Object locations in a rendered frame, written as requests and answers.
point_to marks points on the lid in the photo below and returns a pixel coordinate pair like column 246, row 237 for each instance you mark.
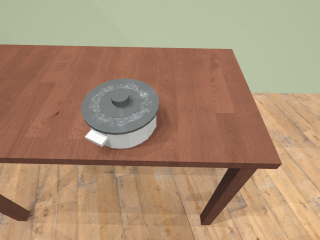
column 103, row 116

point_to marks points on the pot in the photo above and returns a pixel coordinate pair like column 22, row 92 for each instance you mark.
column 122, row 141

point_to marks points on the knob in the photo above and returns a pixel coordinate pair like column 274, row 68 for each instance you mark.
column 120, row 98

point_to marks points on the table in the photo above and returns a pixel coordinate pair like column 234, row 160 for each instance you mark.
column 207, row 116

